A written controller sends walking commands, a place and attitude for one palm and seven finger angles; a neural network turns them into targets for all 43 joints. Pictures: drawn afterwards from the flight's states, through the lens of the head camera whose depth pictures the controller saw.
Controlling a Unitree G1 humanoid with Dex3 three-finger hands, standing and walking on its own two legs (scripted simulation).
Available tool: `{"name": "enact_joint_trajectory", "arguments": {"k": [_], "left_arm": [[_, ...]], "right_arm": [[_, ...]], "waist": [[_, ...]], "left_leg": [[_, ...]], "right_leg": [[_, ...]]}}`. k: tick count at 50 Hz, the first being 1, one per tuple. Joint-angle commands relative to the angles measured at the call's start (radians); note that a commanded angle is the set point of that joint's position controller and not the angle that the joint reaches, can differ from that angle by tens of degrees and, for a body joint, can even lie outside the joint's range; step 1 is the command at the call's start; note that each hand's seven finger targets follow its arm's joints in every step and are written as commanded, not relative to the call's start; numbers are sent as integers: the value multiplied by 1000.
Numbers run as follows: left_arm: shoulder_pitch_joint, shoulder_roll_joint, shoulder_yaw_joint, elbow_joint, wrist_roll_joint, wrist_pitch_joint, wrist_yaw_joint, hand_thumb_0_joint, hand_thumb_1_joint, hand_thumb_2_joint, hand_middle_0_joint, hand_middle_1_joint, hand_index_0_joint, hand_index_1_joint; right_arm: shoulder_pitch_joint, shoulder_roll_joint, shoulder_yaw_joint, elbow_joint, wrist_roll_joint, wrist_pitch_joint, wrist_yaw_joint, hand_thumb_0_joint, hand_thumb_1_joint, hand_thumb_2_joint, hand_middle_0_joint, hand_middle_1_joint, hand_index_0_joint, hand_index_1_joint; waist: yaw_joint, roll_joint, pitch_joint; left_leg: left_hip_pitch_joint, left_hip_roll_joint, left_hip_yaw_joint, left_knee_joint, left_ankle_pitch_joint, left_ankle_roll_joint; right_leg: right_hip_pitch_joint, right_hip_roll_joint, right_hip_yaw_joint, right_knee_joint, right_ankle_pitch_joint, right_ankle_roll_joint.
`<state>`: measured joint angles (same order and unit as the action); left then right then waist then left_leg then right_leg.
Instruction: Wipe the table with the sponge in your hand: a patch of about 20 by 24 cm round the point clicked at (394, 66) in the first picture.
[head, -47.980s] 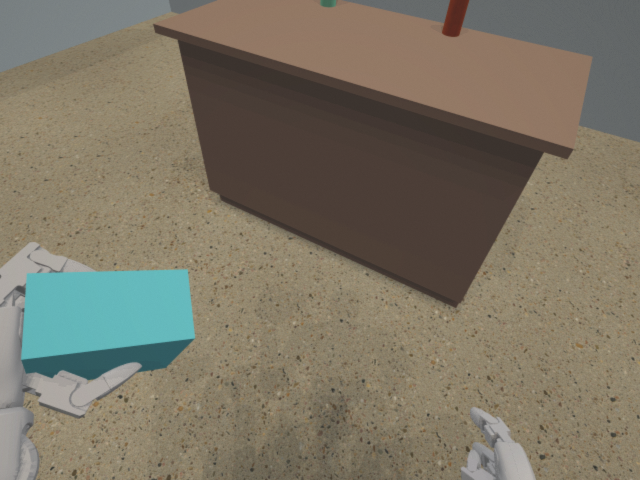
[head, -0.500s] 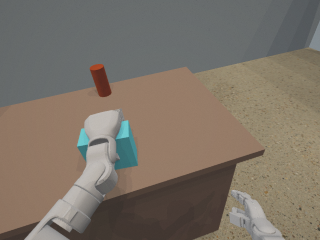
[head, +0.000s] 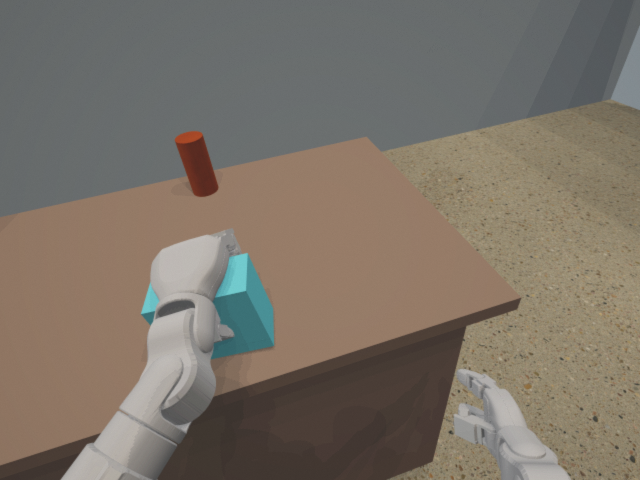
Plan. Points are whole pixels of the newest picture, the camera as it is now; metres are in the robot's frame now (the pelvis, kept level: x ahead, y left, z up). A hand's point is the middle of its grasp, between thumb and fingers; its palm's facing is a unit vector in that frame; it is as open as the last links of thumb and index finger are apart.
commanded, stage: slide back across to the middle lane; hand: left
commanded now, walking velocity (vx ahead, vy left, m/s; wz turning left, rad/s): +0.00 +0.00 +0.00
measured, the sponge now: (220, 319) +0.30 +0.19 +0.07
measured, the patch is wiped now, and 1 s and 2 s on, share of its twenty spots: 0.90 0.90 0.95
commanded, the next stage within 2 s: wipe forward along the middle lane in 0.44 s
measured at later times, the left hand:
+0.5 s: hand (149, 315) +0.26 +0.25 +0.12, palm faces +0.06 -0.09 -0.99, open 10.7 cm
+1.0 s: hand (148, 292) +0.30 +0.27 +0.12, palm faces +0.03 -0.06 -1.00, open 10.7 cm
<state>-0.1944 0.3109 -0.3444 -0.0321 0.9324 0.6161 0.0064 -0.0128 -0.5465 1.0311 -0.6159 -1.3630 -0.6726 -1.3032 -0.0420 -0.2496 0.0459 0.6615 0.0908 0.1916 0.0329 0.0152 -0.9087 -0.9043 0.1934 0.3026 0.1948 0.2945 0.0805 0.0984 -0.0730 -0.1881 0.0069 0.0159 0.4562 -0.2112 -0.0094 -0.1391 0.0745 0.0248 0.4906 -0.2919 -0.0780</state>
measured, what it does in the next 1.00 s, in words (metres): stands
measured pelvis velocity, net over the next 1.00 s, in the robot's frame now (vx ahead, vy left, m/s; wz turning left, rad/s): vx -0.02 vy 0.01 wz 0.03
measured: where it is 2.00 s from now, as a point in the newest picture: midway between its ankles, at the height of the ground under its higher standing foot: outside the picture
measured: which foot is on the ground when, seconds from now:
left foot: down 0.00-1.00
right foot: down 0.00-1.00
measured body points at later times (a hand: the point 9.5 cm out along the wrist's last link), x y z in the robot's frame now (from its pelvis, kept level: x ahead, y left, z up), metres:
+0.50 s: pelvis -0.01 +0.00 +0.00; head -0.05 -0.06 +0.45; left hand +0.26 +0.25 +0.18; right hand +0.24 -0.21 -0.08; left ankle +0.02 +0.13 -0.74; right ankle -0.02 -0.07 -0.74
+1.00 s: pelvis -0.02 +0.01 +0.00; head -0.05 -0.03 +0.45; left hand +0.30 +0.27 +0.17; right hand +0.20 -0.20 -0.10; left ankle +0.02 +0.13 -0.74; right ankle -0.02 -0.07 -0.74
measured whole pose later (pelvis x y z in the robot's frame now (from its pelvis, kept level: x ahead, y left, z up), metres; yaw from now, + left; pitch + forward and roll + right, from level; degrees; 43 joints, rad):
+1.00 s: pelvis -0.02 +0.01 +0.00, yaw +2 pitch -3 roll +0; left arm -0.32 0.42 -0.18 0.25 0.95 0.42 -0.05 0.00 -0.57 1.04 -0.66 -1.33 -0.71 -1.27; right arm 0.06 -0.27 0.04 0.72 0.08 0.09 -0.05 0.01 -0.91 -0.90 0.20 0.30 0.20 0.29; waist 0.07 0.10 -0.04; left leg -0.22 -0.01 -0.01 0.44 -0.17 0.01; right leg -0.15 0.06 0.00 0.44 -0.24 -0.06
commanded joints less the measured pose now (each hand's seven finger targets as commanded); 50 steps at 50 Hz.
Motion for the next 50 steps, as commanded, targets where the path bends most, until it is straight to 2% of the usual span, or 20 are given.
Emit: {"name": "enact_joint_trajectory", "arguments": {"k": [1,8,11,12,20,21,24,26,28,31,33,35,36,38,41,42,44,46,47,50], "left_arm": [[-217,159,146,-207,9,1,11,0,100,1300,-1200,-1600,-1200,-1600],[-226,230,198,-214,9,-5,0,0,100,1300,-1200,-1600,-1200,-1600],[-240,281,242,-276,9,-18,-9,0,100,1300,-1200,-1600,-1200,-1600],[-197,306,266,-240,10,-18,-9,0,100,1300,-1200,-1600,-1200,-1600],[-223,292,233,-190,28,-54,-50,0,100,1300,-1200,-1600,-1200,-1600],[-226,330,261,-204,30,-63,-54,0,100,1300,-1200,-1600,-1200,-1600],[-183,344,294,-152,25,-96,-60,0,100,1300,-1200,-1600,-1200,-1600],[-158,376,332,-194,18,-127,-61,0,100,1300,-1200,-1600,-1200,-1600],[-156,317,290,-181,8,-149,-58,0,100,1300,-1200,-1600,-1200,-1600],[-256,364,316,-94,25,-155,-45,0,100,1300,-1200,-1600,-1200,-1600],[-333,319,270,-21,35,-162,-37,0,100,1300,-1200,-1600,-1200,-1600],[-365,303,253,19,34,-172,-32,0,100,1300,-1200,-1600,-1200,-1600],[-389,349,285,30,42,-173,-29,0,100,1300,-1200,-1600,-1200,-1600],[-389,276,229,72,38,-179,-30,0,100,1300,-1200,-1600,-1200,-1600],[-396,315,264,104,44,-188,-29,0,100,1300,-1200,-1600,-1200,-1600],[-408,287,242,112,46,-194,-29,0,100,1300,-1200,-1600,-1200,-1600],[-377,260,229,137,39,-195,-30,0,100,1300,-1200,-1600,-1200,-1600],[-401,337,290,160,45,-197,-26,0,100,1300,-1200,-1600,-1200,-1600],[-436,290,245,175,45,-199,-26,0,100,1300,-1200,-1600,-1200,-1600],[-430,291,253,233,37,-199,-24,0,100,1300,-1200,-1600,-1200,-1600]], "right_arm": [[-278,-76,-30,-195,-2,-55,-14,0,-900,-900,200,300,200,300],[-267,-85,-27,-189,-9,-67,-41,0,-900,-900,200,300,200,300],[-266,-85,-30,-197,-10,-78,-44,0,-900,-900,200,300,200,300],[-262,-91,-30,-188,-14,-82,-45,0,-900,-900,200,300,200,300],[-250,-99,-29,-168,-17,-119,-64,0,-900,-900,200,300,200,300],[-241,-104,-31,-166,-15,-125,-65,0,-900,-900,200,300,200,300],[-227,-105,-32,-154,-21,-137,-73,0,-900,-900,200,300,200,300],[-218,-108,-35,-159,-25,-145,-75,0,-900,-900,200,300,200,300],[-217,-100,-32,-160,-25,-152,-76,0,-900,-900,200,300,200,300],[-198,-112,-32,-134,-25,-154,-88,0,-900,-900,200,300,200,300],[-191,-107,-30,-122,-19,-162,-97,0,-900,-900,200,300,200,300],[-180,-108,-32,-117,-18,-169,-103,0,-900,-900,200,300,200,300],[-173,-116,-33,-112,-16,-172,-106,0,-900,-900,200,300,200,300],[-163,-109,-33,-115,-14,-177,-105,0,-900,-900,200,300,200,300],[-145,-121,-37,-112,-17,-172,-102,0,-900,-900,200,300,200,300],[-137,-116,-37,-113,-15,-172,-99,0,-900,-900,200,300,200,300],[-131,-120,-40,-115,-16,-167,-95,0,-900,-900,200,300,200,300],[-118,-131,-43,-109,-17,-159,-95,0,-900,-900,200,300,200,300],[-116,-125,-41,-111,-13,-158,-95,0,-900,-900,200,300,200,300],[-102,-131,-45,-101,-13,-148,-95,0,-900,-900,200,300,200,300]], "waist": [[26,-99,-171],[26,-98,-142],[32,-79,-200],[39,-99,-180],[17,-94,-122],[20,-63,-135],[26,-116,-130],[38,-90,-161],[30,-103,-136],[13,-88,-62],[0,-84,-40],[-1,-88,-63],[2,-62,-75],[0,-84,-98],[6,-75,-138],[0,-99,-152],[0,-115,-142],[4,-109,-143],[-9,-115,-126],[-10,-132,-98]], "left_leg": [[87,-40,-18,-19,212,57],[88,-42,-23,-18,180,60],[107,-47,-28,-11,224,62],[95,-48,-30,-7,228,62],[95,-52,-37,-9,159,67],[106,-51,-43,-16,154,66],[89,-52,-45,-11,155,67],[106,-53,-49,-15,166,66],[97,-52,-42,-15,157,65],[85,-47,-50,-40,86,58],[75,-46,-46,-50,44,56],[77,-48,-45,-56,35,57],[86,-49,-49,-67,28,54],[80,-49,-46,-64,42,56],[79,-50,-46,-65,63,54],[70,-50,-45,-61,74,55],[66,-48,-45,-58,85,58],[58,-49,-48,-60,84,55],[46,-50,-42,-60,77,56],[38,-47,-43,-59,68,58]], "right_leg": [[17,-28,95,-98,325,5],[-2,-31,113,-118,266,6],[39,-35,122,-104,337,4],[37,-34,120,-98,351,4],[-25,-42,131,-138,249,10],[-22,-41,134,-142,226,6],[-12,-42,124,-136,245,10],[7,-40,130,-133,260,7],[-10,-42,111,-136,253,11],[-70,-34,121,-175,129,4],[-99,-33,98,-186,58,5],[-89,-35,89,-188,54,6],[-85,-31,97,-190,39,-2],[-70,-33,72,-179,70,2],[-40,-32,76,-170,109,0],[-30,-33,57,-162,127,4],[-34,-32,54,-162,153,7],[-27,-29,68,-161,155,3],[-38,-31,49,-159,151,7],[-57,-27,43,-165,145,9]]}}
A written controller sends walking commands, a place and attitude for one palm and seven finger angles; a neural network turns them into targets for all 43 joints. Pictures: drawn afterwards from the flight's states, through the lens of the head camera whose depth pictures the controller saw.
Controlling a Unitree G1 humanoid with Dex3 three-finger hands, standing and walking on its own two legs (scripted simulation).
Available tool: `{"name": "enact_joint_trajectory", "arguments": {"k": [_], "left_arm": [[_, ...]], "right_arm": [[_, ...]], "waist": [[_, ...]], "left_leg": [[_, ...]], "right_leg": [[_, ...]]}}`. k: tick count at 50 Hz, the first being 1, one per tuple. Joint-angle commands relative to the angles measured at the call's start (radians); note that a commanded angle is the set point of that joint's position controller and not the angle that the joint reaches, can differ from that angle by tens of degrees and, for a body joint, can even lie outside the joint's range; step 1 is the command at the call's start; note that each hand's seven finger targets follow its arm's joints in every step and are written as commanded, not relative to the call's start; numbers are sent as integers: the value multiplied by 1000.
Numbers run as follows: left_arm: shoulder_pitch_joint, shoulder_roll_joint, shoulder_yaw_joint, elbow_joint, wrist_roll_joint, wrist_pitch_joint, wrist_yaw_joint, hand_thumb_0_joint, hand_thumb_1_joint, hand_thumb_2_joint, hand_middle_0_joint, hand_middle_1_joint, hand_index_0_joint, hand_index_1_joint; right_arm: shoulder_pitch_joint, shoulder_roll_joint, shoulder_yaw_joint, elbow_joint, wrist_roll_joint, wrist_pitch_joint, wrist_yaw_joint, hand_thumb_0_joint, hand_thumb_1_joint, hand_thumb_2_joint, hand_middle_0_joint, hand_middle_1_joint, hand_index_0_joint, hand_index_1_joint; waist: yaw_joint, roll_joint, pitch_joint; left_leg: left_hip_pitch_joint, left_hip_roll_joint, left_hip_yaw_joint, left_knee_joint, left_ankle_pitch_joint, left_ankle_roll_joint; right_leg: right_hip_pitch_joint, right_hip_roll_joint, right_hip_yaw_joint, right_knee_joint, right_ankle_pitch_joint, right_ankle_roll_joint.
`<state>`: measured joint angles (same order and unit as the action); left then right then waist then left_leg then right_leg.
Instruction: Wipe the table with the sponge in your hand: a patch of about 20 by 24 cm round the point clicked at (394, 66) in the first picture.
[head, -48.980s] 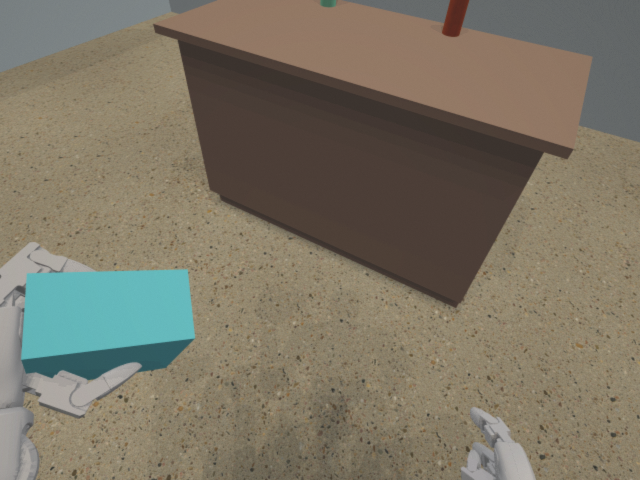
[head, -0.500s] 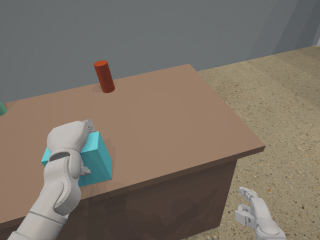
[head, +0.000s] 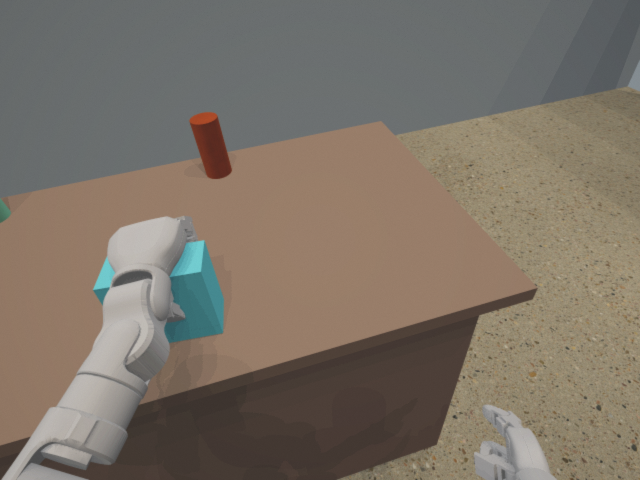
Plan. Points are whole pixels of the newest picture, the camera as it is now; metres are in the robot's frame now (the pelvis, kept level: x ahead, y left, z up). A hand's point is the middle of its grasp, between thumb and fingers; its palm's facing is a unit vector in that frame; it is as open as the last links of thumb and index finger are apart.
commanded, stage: wipe forward along the middle lane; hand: left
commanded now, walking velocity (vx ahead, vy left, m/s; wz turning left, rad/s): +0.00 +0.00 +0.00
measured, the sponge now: (171, 305) +0.32 +0.26 +0.06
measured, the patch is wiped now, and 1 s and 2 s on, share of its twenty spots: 0.90 0.95 0.95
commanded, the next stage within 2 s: slide back across to the first lane in 1.16 s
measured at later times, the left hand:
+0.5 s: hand (166, 248) +0.38 +0.27 +0.12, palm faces -0.03 -0.05 -1.00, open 10.7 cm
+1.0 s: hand (163, 224) +0.42 +0.30 +0.12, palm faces -0.07 -0.03 -1.00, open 10.7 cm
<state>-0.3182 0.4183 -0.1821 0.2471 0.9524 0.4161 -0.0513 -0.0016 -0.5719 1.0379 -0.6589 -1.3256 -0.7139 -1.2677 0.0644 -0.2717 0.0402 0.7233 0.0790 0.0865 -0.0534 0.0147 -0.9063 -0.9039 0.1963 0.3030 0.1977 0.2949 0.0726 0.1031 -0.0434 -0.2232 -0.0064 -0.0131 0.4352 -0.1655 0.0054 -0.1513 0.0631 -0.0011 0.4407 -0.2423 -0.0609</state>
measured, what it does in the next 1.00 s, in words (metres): stands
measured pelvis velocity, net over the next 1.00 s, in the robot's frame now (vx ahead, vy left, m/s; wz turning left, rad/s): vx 0.01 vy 0.02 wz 0.00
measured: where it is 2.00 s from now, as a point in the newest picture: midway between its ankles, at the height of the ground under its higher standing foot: outside the picture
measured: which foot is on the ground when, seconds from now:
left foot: down 0.00-1.00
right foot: down 0.00-1.00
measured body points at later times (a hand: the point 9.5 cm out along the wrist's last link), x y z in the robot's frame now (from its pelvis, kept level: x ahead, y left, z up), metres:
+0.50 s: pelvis +0.00 +0.01 +0.00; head -0.01 -0.03 +0.45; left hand +0.37 +0.27 +0.17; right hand +0.18 -0.24 -0.11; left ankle +0.05 +0.12 -0.74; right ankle +0.00 -0.08 -0.74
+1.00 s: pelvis +0.01 +0.02 +0.00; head +0.02 +0.00 +0.45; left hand +0.42 +0.30 +0.17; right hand +0.15 -0.25 -0.12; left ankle +0.05 +0.12 -0.74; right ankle +0.00 -0.08 -0.74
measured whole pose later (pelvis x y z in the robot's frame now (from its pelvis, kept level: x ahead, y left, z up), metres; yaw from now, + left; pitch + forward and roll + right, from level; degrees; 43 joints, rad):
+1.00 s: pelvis +0.01 +0.02 +0.00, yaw +0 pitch +4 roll -1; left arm -0.71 0.51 -0.09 0.78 1.00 0.23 -0.04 0.01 -0.58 1.05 -0.67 -1.32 -0.72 -1.27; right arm 0.18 -0.29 0.01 0.73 0.09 0.13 -0.06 0.01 -0.91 -0.90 0.20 0.30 0.20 0.29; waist 0.00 0.06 -0.07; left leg -0.36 -0.01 -0.02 0.48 -0.19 0.03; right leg -0.26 0.06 0.00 0.43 -0.24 -0.04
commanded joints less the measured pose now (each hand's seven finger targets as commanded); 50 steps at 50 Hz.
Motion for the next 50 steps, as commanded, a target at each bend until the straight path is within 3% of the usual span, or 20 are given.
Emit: {"name": "enact_joint_trajectory", "arguments": {"k": [1,2,4,6,9,11,12,16,18,21,24,27,28,32,33,36,39,42,47,50], "left_arm": [[-327,223,120,-44,24,0,33,0,100,1300,-1200,-1600,-1200,-1600],[-344,178,77,-35,23,-3,34,0,100,1300,-1200,-1600,-1200,-1600],[-342,172,70,10,23,-3,32,0,100,1300,-1200,-1600,-1200,-1600],[-373,202,89,31,34,-7,31,0,100,1300,-1200,-1600,-1200,-1600],[-373,206,96,70,28,-18,33,0,100,1300,-1200,-1600,-1200,-1600],[-379,264,143,66,30,-28,35,0,100,1300,-1200,-1600,-1200,-1600],[-411,222,99,82,30,-31,34,0,100,1300,-1200,-1600,-1200,-1600],[-476,249,114,113,41,-46,34,0,100,1300,-1200,-1600,-1200,-1600],[-478,225,95,153,40,-53,38,0,100,1300,-1200,-1600,-1200,-1600],[-527,277,131,176,40,-70,35,0,100,1300,-1200,-1600,-1200,-1600],[-582,253,98,230,44,-86,38,0,100,1300,-1200,-1600,-1200,-1600],[-587,305,137,267,57,-103,44,0,100,1300,-1200,-1600,-1200,-1600],[-607,280,115,275,58,-108,44,0,100,1300,-1200,-1600,-1200,-1600],[-654,343,152,329,72,-126,46,0,100,1300,-1200,-1600,-1200,-1600],[-657,293,113,332,71,-130,45,0,100,1300,-1200,-1600,-1200,-1600],[-642,342,166,317,71,-149,45,0,100,1300,-1200,-1600,-1200,-1600],[-649,313,135,345,64,-149,48,0,100,1300,-1200,-1600,-1200,-1600],[-681,368,172,380,68,-155,52,0,100,1300,-1200,-1600,-1200,-1600],[-773,348,136,426,90,-175,54,0,100,1300,-1200,-1600,-1200,-1600],[-794,385,155,469,97,-177,60,0,100,1300,-1200,-1600,-1200,-1600]], "right_arm": [[-205,-116,-40,-162,0,-41,-9,0,-900,-900,200,300,200,300],[-200,-109,-40,-167,2,-42,-9,0,-900,-900,200,300,200,300],[-188,-114,-42,-160,2,-37,-12,0,-900,-900,200,300,200,300],[-175,-120,-44,-156,3,-32,-11,0,-900,-900,200,300,200,300],[-157,-122,-47,-155,4,-29,-9,0,-900,-900,200,300,200,300],[-155,-127,-50,-158,2,-22,-10,0,-900,-900,200,300,200,300],[-148,-121,-46,-160,5,-22,-11,0,-900,-900,200,300,200,300],[-135,-127,-50,-156,6,-17,-12,0,-900,-900,200,300,200,300],[-113,-127,-52,-154,7,-18,-11,0,-900,-900,200,300,200,300],[-104,-130,-52,-151,7,-14,-14,0,-900,-900,200,300,200,300],[-86,-132,-52,-137,9,-11,-19,0,-900,-900,200,300,200,300],[-65,-136,-57,-135,7,-11,-19,0,-900,-900,200,300,200,300],[-57,-135,-56,-135,7,-10,-18,0,-900,-900,200,300,200,300],[-32,-143,-59,-123,7,-6,-19,0,-900,-900,200,300,200,300],[-29,-139,-59,-128,8,-6,-16,0,-900,-900,200,300,200,300],[-22,-142,-66,-136,4,-2,-12,0,-900,-900,200,300,200,300],[-7,-146,-66,-132,7,6,-8,0,-900,-900,200,300,200,300],[6,-153,-68,-123,7,8,-12,0,-900,-900,200,300,200,300],[36,-153,-72,-111,5,6,-14,0,-900,-900,200,300,200,300],[51,-156,-71,-106,4,11,-14,0,-900,-900,200,300,200,300]], "waist": [[0,-117,-129],[-5,-115,-133],[-12,-139,-125],[-12,-111,-131],[-12,-143,-157],[-4,-109,-183],[-16,-127,-177],[-23,-86,-166],[-29,-111,-171],[-33,-123,-188],[-50,-119,-167],[-42,-109,-206],[-49,-114,-210],[-54,-104,-222],[-60,-104,-217],[-47,-103,-284],[-58,-106,-247],[-62,-111,-236],[-82,-97,-239],[-79,-85,-258]], "left_leg": [[75,-33,-20,-50,16,41],[71,-35,-15,-42,19,44],[67,-34,-14,-38,11,45],[66,-34,-18,-45,11,42],[57,-35,-15,-27,39,46],[59,-37,-16,-28,47,44],[52,-38,-13,-24,46,47],[53,-35,-19,-33,29,47],[50,-34,-16,-21,39,50],[42,-34,-17,-22,37,52],[30,-32,-12,-20,17,51],[35,-33,-14,-15,34,54],[32,-33,-11,-9,44,53],[19,-33,-9,-3,58,56],[20,-33,-7,1,62,55],[27,-33,-8,11,119,56],[17,-30,-7,10,100,57],[9,-28,-9,6,90,60],[21,-22,-13,8,81,60],[8,-21,-12,12,79,56]], "right_leg": [[-46,-13,77,-118,75,-14],[-46,-16,65,-113,79,-10],[-58,-15,65,-119,76,-8],[-60,-14,71,-118,75,-14],[-37,-15,64,-105,130,-10],[-24,-15,77,-102,138,-14],[-28,-16,62,-98,136,-9],[-60,-13,63,-110,99,-14],[-59,-14,54,-104,120,-11],[-50,-16,65,-109,128,-9],[-79,-17,54,-110,103,-5],[-63,-17,59,-103,116,-7],[-64,-18,53,-99,137,-6],[-58,-19,60,-95,163,-5],[-69,-20,54,-94,173,-5],[-23,-22,61,-79,257,-9],[-52,-21,51,-85,235,-4],[-61,-19,51,-88,213,-2],[-109,-17,39,-83,173,-4],[-105,-19,42,-83,172,-5]]}}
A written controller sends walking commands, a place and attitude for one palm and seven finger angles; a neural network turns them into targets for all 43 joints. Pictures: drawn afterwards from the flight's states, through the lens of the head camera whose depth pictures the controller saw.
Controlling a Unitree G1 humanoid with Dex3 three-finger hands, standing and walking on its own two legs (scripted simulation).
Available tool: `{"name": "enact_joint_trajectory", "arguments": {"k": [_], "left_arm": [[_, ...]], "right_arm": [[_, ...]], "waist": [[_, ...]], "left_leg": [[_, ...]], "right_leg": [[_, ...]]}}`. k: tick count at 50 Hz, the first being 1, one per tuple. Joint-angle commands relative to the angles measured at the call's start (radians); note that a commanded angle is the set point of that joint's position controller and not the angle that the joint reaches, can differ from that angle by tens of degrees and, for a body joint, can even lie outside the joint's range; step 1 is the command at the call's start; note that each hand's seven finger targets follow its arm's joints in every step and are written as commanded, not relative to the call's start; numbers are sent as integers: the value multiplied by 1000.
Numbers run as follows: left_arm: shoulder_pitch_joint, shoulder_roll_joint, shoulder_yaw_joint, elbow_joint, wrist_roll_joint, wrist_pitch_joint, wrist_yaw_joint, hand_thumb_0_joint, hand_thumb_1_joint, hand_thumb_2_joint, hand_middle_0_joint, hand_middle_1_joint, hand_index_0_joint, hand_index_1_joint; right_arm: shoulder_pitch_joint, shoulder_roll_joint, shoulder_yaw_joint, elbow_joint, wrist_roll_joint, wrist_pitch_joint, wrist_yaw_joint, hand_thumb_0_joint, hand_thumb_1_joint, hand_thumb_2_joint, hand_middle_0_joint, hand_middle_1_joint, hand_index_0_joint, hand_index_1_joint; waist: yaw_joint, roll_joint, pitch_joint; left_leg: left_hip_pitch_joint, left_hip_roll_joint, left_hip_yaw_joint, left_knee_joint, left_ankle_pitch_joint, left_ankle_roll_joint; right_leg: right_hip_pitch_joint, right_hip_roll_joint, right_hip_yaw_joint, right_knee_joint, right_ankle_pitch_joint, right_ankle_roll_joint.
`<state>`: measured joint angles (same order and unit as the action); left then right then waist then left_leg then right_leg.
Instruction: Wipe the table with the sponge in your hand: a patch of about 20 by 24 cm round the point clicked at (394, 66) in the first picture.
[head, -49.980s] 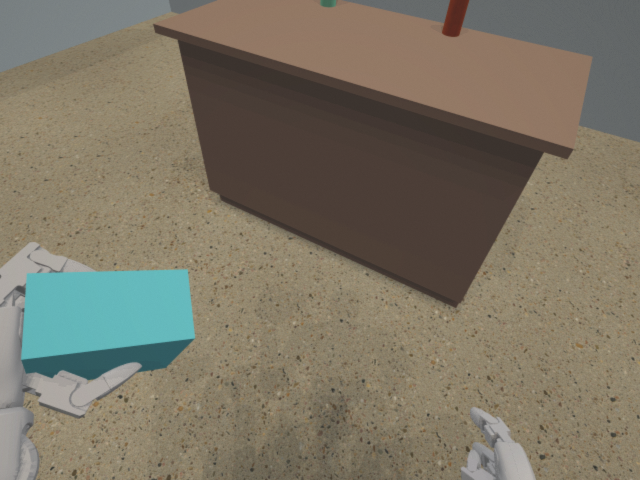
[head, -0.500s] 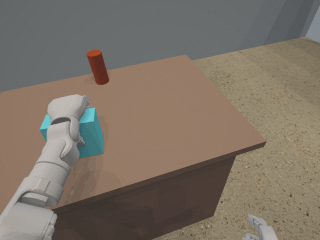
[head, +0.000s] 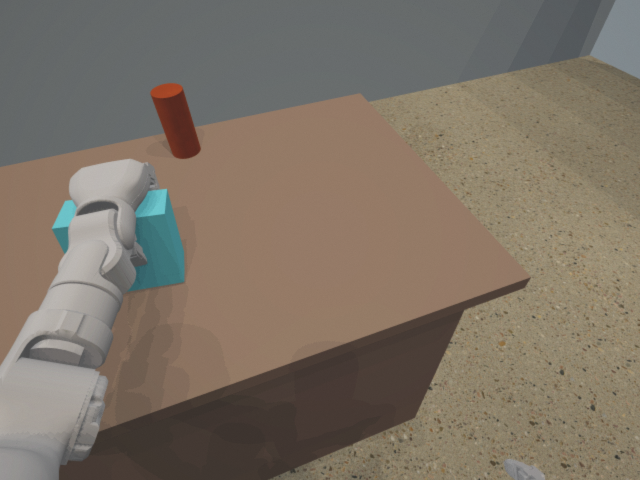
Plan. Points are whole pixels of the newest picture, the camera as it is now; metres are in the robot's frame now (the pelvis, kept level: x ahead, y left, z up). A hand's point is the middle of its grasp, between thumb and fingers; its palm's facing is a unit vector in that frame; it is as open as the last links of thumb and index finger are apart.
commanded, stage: wipe forward along the middle lane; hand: left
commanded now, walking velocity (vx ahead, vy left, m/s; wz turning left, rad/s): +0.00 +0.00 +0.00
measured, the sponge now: (131, 254) +0.40 +0.30 +0.06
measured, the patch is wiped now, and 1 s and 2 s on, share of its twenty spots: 0.95 0.95 0.95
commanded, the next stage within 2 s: slide back across to the first lane in 0.16 s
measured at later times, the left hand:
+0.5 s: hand (116, 204) +0.43 +0.31 +0.12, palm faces -0.03 -0.03 -1.00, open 10.7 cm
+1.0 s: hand (58, 205) +0.40 +0.35 +0.16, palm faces -0.08 +0.01 -1.00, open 10.7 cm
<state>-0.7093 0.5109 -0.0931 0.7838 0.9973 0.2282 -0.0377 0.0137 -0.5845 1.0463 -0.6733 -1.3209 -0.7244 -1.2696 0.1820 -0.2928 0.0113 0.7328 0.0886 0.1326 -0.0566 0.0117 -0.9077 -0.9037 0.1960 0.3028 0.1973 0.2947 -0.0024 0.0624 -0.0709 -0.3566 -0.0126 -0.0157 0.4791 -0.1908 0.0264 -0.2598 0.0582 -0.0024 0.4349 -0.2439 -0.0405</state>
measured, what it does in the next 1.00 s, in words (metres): stands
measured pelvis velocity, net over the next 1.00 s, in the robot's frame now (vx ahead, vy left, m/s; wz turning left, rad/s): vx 0.02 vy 0.02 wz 0.03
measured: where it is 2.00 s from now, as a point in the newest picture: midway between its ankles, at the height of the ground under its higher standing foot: outside the picture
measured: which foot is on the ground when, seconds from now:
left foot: down 0.00-1.00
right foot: down 0.00-1.00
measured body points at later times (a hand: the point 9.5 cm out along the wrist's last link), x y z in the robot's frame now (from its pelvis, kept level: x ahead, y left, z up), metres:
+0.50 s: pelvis +0.01 +0.02 +0.00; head +0.03 +0.00 +0.45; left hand +0.43 +0.30 +0.18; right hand +0.12 -0.24 -0.13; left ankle +0.03 +0.10 -0.74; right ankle -0.02 -0.10 -0.74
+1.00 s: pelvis +0.02 +0.02 +0.00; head +0.03 +0.00 +0.45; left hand +0.40 +0.35 +0.21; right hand +0.19 -0.23 -0.11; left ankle +0.03 +0.10 -0.74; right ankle -0.02 -0.10 -0.74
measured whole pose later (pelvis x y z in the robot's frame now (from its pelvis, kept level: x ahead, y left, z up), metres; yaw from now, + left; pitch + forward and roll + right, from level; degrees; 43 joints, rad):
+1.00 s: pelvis +0.02 +0.02 +0.00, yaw +2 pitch +3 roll -1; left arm -0.67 0.65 -0.02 0.67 0.99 0.14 -0.16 0.01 -0.57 1.04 -0.66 -1.33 -0.71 -1.28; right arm 0.14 -0.29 0.02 0.68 0.08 0.13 -0.06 0.01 -0.91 -0.90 0.20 0.30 0.20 0.29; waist 0.03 0.07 -0.04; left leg -0.30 -0.04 -0.03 0.44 -0.19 0.05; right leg -0.18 0.03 -0.02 0.36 -0.24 -0.02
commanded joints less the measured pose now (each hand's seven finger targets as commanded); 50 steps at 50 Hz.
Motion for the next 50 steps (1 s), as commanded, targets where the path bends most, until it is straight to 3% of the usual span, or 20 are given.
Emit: {"name": "enact_joint_trajectory", "arguments": {"k": [1,2,3,7,11,12,13,17,20,21,27,29,31,35,36,37,41,45,47,50], "left_arm": [[-449,293,68,-97,44,-4,42,0,100,1300,-1200,-1600,-1200,-1600],[-422,308,79,-53,51,0,47,0,100,1300,-1200,-1600,-1200,-1600],[-433,269,45,-65,43,-1,46,0,100,1300,-1200,-1600,-1200,-1600],[-446,319,82,-40,47,-13,46,0,100,1300,-1200,-1600,-1200,-1600],[-477,259,44,-57,53,-24,42,0,100,1300,-1200,-1600,-1200,-1600],[-451,290,65,-23,63,-19,47,0,100,1300,-1200,-1600,-1200,-1600],[-453,235,20,-43,60,-19,48,0,100,1300,-1200,-1600,-1200,-1600],[-448,328,107,-95,41,-30,63,0,100,1300,-1200,-1600,-1200,-1600],[-435,330,117,-175,29,-21,78,0,100,1300,-1200,-1600,-1200,-1600],[-455,366,151,-214,26,-28,80,0,100,1300,-1200,-1600,-1200,-1600],[-442,404,146,-230,45,27,65,0,100,1300,-1200,-1600,-1200,-1600],[-441,374,125,-281,36,30,47,0,100,1300,-1200,-1600,-1200,-1600],[-430,393,145,-305,10,19,23,0,100,1300,-1200,-1600,-1200,-1600],[-458,404,121,-306,23,7,-24,0,100,1300,-1200,-1600,-1200,-1600],[-486,359,86,-349,14,-9,-39,0,100,1300,-1200,-1600,-1200,-1600],[-458,396,116,-325,19,-11,-42,0,100,1300,-1200,-1600,-1200,-1600],[-467,398,122,-367,4,-57,-69,0,100,1300,-1200,-1600,-1200,-1600],[-443,479,191,-321,12,-69,-68,0,100,1300,-1200,-1600,-1200,-1600],[-453,471,182,-329,10,-81,-70,0,100,1300,-1200,-1600,-1200,-1600],[-443,521,220,-310,25,-87,-66,0,100,1300,-1200,-1600,-1200,-1600]], "right_arm": [[-74,-131,-40,-122,-4,-40,-12,0,-900,-900,200,300,200,300],[-55,-138,-45,-110,-6,-36,-13,0,-900,-900,200,300,200,300],[-58,-133,-45,-119,-6,-36,-11,0,-900,-900,200,300,200,300],[-39,-141,-48,-112,-9,-35,-11,0,-900,-900,200,300,200,300],[-37,-133,-50,-120,-9,-37,-4,0,-900,-900,200,300,200,300],[-18,-144,-53,-109,-11,-31,-3,0,-900,-900,200,300,200,300],[-22,-137,-54,-117,-11,-30,0,0,-900,-900,200,300,200,300],[-28,-141,-58,-123,-13,-31,-4,0,-900,-900,200,300,200,300],[-47,-135,-58,-140,-11,-33,2,0,-900,-900,200,300,200,300],[-63,-133,-55,-147,-9,-39,2,0,-900,-900,200,300,200,300],[-80,-138,-49,-143,-5,-36,6,0,-900,-900,200,300,200,300],[-86,-131,-52,-154,-5,-39,7,0,-900,-900,200,300,200,300],[-102,-128,-45,-168,-2,-43,3,0,-900,-900,200,300,200,300],[-91,-135,-42,-158,-2,-35,-3,0,-900,-900,200,300,200,300],[-103,-123,-38,-174,0,-45,-6,0,-900,-900,200,300,200,300],[-86,-133,-43,-161,-4,-43,-7,0,-900,-900,200,300,200,300],[-93,-126,-38,-171,-5,-45,-12,0,-900,-900,200,300,200,300],[-79,-140,-39,-153,-9,-33,-15,0,-900,-900,200,300,200,300],[-80,-139,-39,-155,-10,-37,-15,0,-900,-900,200,300,200,300],[-77,-144,-38,-151,-13,-31,-11,0,-900,-900,200,300,200,300]], "waist": [[-5,-35,-264],[-6,-47,-267],[-13,-36,-262],[-11,-37,-298],[-18,-9,-283],[-16,-19,-275],[-21,-6,-284],[2,-27,-335],[15,-12,-359],[25,13,-373],[21,42,-319],[17,34,-346],[19,38,-348],[-3,21,-305],[-7,53,-312],[-3,55,-292],[-2,64,-316],[8,24,-310],[8,42,-307],[17,53,-319]], "left_leg": [[148,-13,-11,-33,125,35],[150,-13,-9,-26,127,37],[153,-12,-5,-27,122,35],[161,-9,-6,-18,163,36],[178,-2,-19,-17,198,31],[185,0,-22,-14,194,32],[199,0,-23,-16,198,29],[213,2,-26,-16,226,32],[231,2,-28,-22,252,29],[239,5,-38,-26,288,25],[257,1,-47,-42,275,25],[291,4,-49,-35,299,25],[287,-1,-52,-42,312,26],[303,-3,-56,-41,290,30],[323,-3,-64,-46,315,27],[334,-1,-65,-40,298,31],[345,-5,-66,-40,341,25],[321,-9,-57,-44,330,26],[330,-8,-58,-46,342,26],[313,-11,-52,-44,352,23]], "right_leg": [[17,-16,44,-69,201,-27],[19,-14,43,-66,201,-25],[9,-16,39,-71,199,-22],[25,-16,40,-59,248,-23],[-23,-13,25,-52,255,-30],[-29,-7,23,-53,238,-30],[-43,-7,17,-53,224,-29],[12,-7,21,-50,249,-30],[34,-8,16,-51,263,-30],[43,-9,13,-42,281,-37],[37,-3,7,-63,235,-40],[42,-6,7,-65,255,-39],[72,-11,5,-69,280,-39],[44,-10,4,-87,268,-36],[39,-12,2,-83,272,-41],[26,-7,2,-91,255,-41],[52,-13,4,-90,302,-47],[71,-16,7,-95,315,-43],[67,-16,6,-95,315,-45],[89,-20,8,-93,335,-47]]}}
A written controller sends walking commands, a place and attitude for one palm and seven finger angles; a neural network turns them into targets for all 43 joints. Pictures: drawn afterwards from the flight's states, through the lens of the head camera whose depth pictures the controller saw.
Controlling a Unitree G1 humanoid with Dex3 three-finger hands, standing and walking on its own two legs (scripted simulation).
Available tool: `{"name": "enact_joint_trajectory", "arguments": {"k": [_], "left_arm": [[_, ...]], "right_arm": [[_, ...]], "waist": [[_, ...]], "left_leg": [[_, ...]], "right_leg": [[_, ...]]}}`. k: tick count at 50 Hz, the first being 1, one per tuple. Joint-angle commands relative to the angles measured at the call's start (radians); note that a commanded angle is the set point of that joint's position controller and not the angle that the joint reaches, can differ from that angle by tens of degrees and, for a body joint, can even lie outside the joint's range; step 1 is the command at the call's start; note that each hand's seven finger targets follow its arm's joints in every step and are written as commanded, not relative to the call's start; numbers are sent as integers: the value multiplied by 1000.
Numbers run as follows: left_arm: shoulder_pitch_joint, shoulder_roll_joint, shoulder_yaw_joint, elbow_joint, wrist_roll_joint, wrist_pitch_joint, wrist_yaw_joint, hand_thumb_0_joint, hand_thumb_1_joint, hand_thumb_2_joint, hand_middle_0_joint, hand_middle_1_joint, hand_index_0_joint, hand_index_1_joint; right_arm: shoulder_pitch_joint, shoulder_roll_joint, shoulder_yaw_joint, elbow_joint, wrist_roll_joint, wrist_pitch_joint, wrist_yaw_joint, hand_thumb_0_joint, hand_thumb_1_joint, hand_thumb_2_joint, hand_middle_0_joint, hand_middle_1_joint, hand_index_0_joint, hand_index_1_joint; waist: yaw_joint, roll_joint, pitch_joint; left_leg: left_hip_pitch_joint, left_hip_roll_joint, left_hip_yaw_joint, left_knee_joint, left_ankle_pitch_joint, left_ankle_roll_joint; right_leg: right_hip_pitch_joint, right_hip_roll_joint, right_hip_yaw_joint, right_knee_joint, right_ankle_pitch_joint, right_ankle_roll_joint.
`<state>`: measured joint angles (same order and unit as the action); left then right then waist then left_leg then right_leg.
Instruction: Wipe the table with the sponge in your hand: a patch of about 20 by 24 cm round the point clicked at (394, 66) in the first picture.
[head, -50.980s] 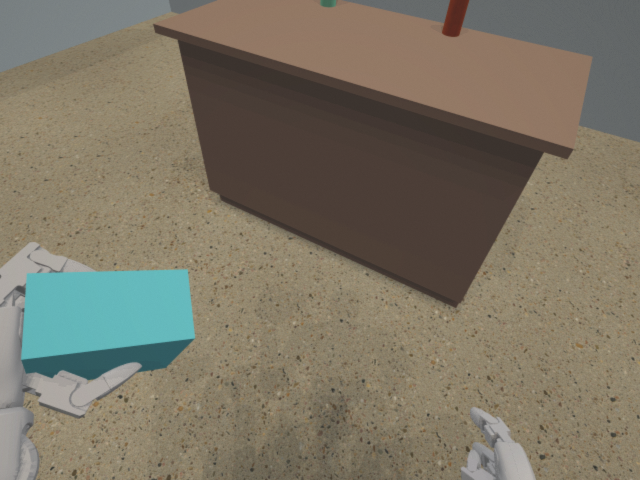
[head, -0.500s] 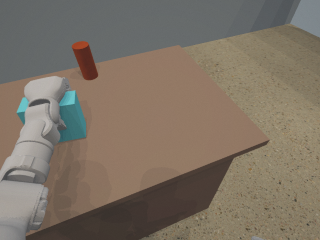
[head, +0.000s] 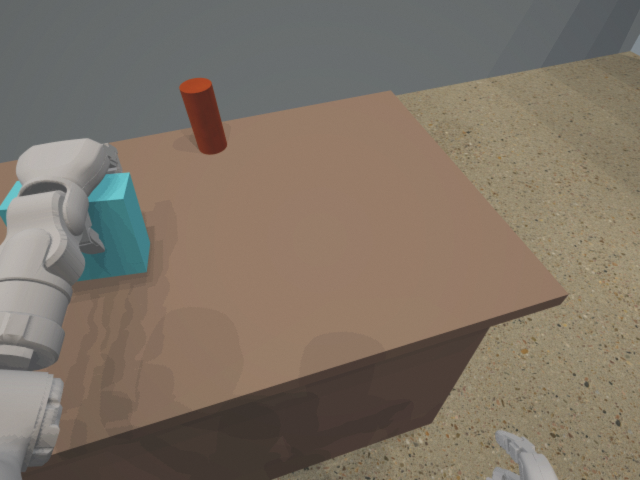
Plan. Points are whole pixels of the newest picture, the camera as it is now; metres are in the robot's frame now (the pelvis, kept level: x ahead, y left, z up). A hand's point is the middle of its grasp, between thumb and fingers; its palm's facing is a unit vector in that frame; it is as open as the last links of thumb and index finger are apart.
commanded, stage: wipe back along the first lane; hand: left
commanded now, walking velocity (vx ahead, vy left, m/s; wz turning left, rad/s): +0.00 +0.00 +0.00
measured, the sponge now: (90, 240) +0.38 +0.34 +0.10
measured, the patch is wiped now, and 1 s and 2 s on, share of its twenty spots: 0.95 0.95 0.95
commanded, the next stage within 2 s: lift the sponge slowly off the table in 1.62 s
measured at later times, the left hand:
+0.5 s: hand (87, 234) +0.35 +0.31 +0.14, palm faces +0.04 +0.01 -1.00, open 10.7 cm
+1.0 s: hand (89, 277) +0.31 +0.30 +0.12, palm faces +0.01 -0.05 -1.00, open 10.7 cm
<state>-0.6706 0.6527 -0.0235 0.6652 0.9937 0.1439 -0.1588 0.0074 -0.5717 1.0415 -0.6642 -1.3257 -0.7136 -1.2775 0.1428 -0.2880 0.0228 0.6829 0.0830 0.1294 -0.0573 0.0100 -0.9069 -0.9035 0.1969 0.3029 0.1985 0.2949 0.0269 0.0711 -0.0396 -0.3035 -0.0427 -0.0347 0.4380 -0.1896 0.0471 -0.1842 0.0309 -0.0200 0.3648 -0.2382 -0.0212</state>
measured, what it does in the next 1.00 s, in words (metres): stands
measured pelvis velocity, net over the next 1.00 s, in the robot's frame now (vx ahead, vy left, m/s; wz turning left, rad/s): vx -0.01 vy -0.01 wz -0.02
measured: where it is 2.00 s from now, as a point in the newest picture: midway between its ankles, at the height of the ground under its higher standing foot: outside the picture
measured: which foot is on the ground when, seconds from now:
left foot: down 0.00-1.00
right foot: down 0.00-1.00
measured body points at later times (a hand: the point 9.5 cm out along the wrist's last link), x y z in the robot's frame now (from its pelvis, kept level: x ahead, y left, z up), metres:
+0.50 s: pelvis -0.01 -0.01 +0.00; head -0.01 -0.03 +0.45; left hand +0.34 +0.31 +0.19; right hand +0.15 -0.26 -0.12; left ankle +0.02 +0.09 -0.74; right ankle -0.03 -0.11 -0.74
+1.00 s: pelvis -0.01 -0.01 +0.00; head -0.02 -0.04 +0.45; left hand +0.30 +0.30 +0.17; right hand +0.18 -0.24 -0.11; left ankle +0.02 +0.09 -0.74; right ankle -0.03 -0.11 -0.74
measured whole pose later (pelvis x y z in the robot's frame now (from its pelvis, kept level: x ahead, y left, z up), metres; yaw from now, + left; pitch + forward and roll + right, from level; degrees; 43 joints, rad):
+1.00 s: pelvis -0.01 -0.01 +0.00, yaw -1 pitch -1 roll -1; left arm -0.24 0.55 0.02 0.26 0.92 0.22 -0.06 0.01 -0.56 1.04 -0.65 -1.34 -0.70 -1.29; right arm 0.09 -0.28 0.02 0.69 0.07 0.14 -0.03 0.01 -0.91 -0.90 0.20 0.30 0.20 0.29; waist 0.07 0.10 -0.02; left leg -0.24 -0.03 -0.02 0.43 -0.18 0.04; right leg -0.14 0.04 0.00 0.38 -0.23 -0.03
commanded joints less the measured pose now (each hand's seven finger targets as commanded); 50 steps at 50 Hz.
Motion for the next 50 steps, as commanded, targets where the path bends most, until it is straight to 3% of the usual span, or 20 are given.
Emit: {"name": "enact_joint_trajectory", "arguments": {"k": [1,6,7,10,12,15,16,17,21,22,25,29,34,36,39,41,42,46,48,50], "left_arm": [[-465,328,122,-230,15,-12,46,0,100,1300,-1200,-1600,-1200,-1600],[-309,210,55,-267,-23,-5,21,0,100,1300,-1200,-1600,-1200,-1600],[-258,252,97,-247,-27,0,25,0,100,1300,-1200,-1600,-1200,-1600],[-258,283,132,-326,-35,-9,39,0,100,1300,-1200,-1600,-1200,-1600],[-287,290,143,-395,-30,-21,64,0,100,1300,-1200,-1600,-1200,-1600],[-274,364,231,-437,-14,-27,123,0,100,1300,-1200,-1600,-1200,-1600],[-265,423,289,-471,-16,-28,140,0,100,1300,-1200,-1600,-1200,-1600],[-263,362,244,-451,-13,-17,156,0,100,1300,-1200,-1600,-1200,-1600],[-204,312,219,-442,-21,43,180,0,100,1300,-1200,-1600,-1200,-1600],[-142,292,203,-386,-26,70,177,0,100,1300,-1200,-1600,-1200,-1600],[-107,217,113,-345,-35,127,130,0,100,1300,-1200,-1600,-1200,-1600],[-119,165,37,-383,-42,118,57,0,100,1300,-1200,-1600,-1200,-1600],[-114,212,98,-487,-47,8,51,0,100,1300,-1200,-1600,-1200,-1600],[-95,220,124,-510,-42,-9,68,0,100,1300,-1200,-1600,-1200,-1600],[-29,169,104,-482,-42,14,92,0,100,1300,-1200,-1600,-1200,-1600],[4,224,171,-519,-54,21,110,0,100,1300,-1200,-1600,-1200,-1600],[54,205,166,-504,-55,32,120,0,100,1300,-1200,-1600,-1200,-1600],[112,207,180,-581,-59,62,128,0,100,1300,-1200,-1600,-1200,-1600],[160,151,132,-589,-54,85,128,0,100,1300,-1200,-1600,-1200,-1600],[211,154,136,-614,-53,102,125,0,100,1300,-1200,-1600,-1200,-1600]], "right_arm": [[-53,-137,-50,-123,-7,-34,-9,0,-900,-900,200,300,200,300],[-72,-138,-54,-143,-3,-22,6,0,-900,-900,200,300,200,300],[-58,-149,-61,-129,-5,-16,6,0,-900,-900,200,300,200,300],[-79,-148,-57,-136,-2,-11,4,0,-900,-900,200,300,200,300],[-93,-141,-55,-142,-4,-21,1,0,-900,-900,200,300,200,300],[-102,-137,-59,-133,-13,-32,-1,0,-900,-900,200,300,200,300],[-120,-135,-53,-140,-15,-37,-2,0,-900,-900,200,300,200,300],[-122,-128,-54,-132,-17,-40,-3,0,-900,-900,200,300,200,300],[-160,-126,-53,-133,-11,-49,7,0,-900,-900,200,300,200,300],[-153,-130,-56,-121,-11,-45,8,0,-900,-900,200,300,200,300],[-164,-136,-49,-124,1,-34,10,0,-900,-900,200,300,200,300],[-172,-134,-43,-142,7,-40,1,0,-900,-900,200,300,200,300],[-161,-118,-41,-147,-3,-59,-17,0,-900,-900,200,300,200,300],[-172,-113,-39,-149,-3,-64,-14,0,-900,-900,200,300,200,300],[-172,-115,-44,-137,-5,-51,-5,0,-900,-900,200,300,200,300],[-190,-119,-43,-146,-7,-52,0,0,-900,-900,200,300,200,300],[-186,-117,-47,-143,-12,-49,3,0,-900,-900,200,300,200,300],[-222,-118,-42,-155,-14,-43,13,0,-900,-900,200,300,200,300],[-225,-115,-46,-152,-14,-41,18,0,-900,-900,200,300,200,300],[-233,-116,-46,-157,-17,-40,21,0,-900,-900,200,300,200,300]], "waist": [[-7,46,-372],[-9,16,-334],[-4,-4,-326],[4,-32,-317],[10,3,-311],[34,25,-344],[53,62,-342],[43,48,-335],[55,85,-329],[52,55,-311],[24,-17,-262],[-3,-42,-220],[4,-16,-216],[19,34,-194],[27,34,-169],[49,44,-214],[56,15,-231],[61,-2,-250],[57,-11,-241],[61,-15,-239]], "left_leg": [[263,17,-34,0,380,3],[273,26,-43,-5,337,8],[271,28,-39,-2,324,12],[244,22,-34,-13,297,16],[253,22,-42,-23,291,16],[243,20,-37,-25,282,11],[225,15,-42,-35,284,7],[226,16,-30,-32,272,7],[213,20,-32,-47,224,-5],[204,17,-25,-41,214,-1],[185,15,-20,-44,165,7],[212,12,-29,-40,137,23],[246,11,-35,-31,157,29],[237,12,-44,-42,161,19],[222,16,-38,-49,153,8],[214,14,-40,-50,174,4],[211,12,-33,-43,189,4],[203,7,-31,-40,232,4],[208,11,-25,-34,230,6],[207,9,-27,-29,229,8]], "right_leg": [[32,3,30,-17,360,-67],[6,3,31,-32,315,-61],[12,5,31,-33,315,-59],[29,4,32,-29,312,-54],[18,12,29,-29,275,-58],[50,9,48,-21,267,-66],[66,12,49,-17,263,-72],[60,12,42,-14,253,-68],[60,6,55,-23,197,-74],[68,8,53,-26,198,-69],[51,2,55,-46,186,-55],[21,4,48,-62,175,-51],[18,9,52,-61,192,-56],[12,13,62,-59,179,-68],[-4,15,49,-60,156,-68],[42,12,67,-48,184,-74],[63,12,57,-39,202,-71],[92,10,72,-27,269,-68],[79,10,62,-25,258,-63],[83,10,63,-22,262,-60]]}}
